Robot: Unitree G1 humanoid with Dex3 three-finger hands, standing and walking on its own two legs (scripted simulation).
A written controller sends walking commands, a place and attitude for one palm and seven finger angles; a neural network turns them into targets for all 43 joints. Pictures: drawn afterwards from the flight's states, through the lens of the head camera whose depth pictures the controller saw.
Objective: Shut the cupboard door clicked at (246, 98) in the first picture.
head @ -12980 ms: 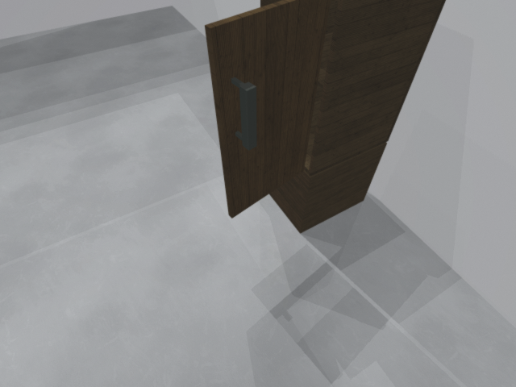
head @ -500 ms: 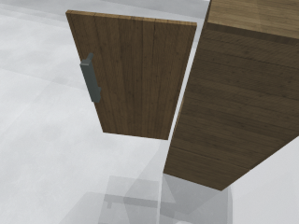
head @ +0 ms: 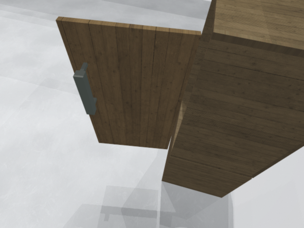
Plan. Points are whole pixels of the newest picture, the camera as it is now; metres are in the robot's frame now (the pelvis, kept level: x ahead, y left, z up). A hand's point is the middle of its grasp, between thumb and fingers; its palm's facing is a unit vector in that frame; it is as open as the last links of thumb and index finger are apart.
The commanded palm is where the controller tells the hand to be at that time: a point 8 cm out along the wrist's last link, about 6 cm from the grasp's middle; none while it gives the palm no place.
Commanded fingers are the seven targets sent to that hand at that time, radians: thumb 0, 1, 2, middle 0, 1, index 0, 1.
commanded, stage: come to a stop and stand still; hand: left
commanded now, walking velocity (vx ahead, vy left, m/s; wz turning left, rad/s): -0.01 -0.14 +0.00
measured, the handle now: (88, 89) +0.48 +0.22 +0.06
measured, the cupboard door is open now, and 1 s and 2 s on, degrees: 100 100 100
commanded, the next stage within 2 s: look again from close up in 0.60 s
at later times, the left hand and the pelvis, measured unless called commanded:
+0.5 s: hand out of the picture +0.00 +0.14 -0.17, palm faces -0.02 -0.97 -0.24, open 7.3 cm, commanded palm none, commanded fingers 0.00 0.90 0.90 -0.20 -0.30 -0.20 -0.30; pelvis -0.04 -0.04 +0.00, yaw -1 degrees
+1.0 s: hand out of the picture -0.03 +0.16 -0.17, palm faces -0.01 -0.98 -0.22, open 7.4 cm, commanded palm none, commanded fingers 0.00 0.90 0.90 -0.20 -0.30 -0.20 -0.30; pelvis -0.03 -0.03 +0.00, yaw -1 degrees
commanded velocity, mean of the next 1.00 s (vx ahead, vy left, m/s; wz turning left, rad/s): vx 0.00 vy -0.01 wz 0.00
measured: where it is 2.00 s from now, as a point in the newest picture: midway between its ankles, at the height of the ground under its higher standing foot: outside the picture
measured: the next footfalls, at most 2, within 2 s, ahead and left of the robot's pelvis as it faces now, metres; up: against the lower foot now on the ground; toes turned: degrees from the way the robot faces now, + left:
right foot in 0.20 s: -0.03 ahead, -0.15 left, +0.00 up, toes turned -2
right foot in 1.78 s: +0.04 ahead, -0.11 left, +0.00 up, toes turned -2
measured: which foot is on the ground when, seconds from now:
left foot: down 0.00-1.00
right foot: up 0.00-0.18, down 0.20-1.00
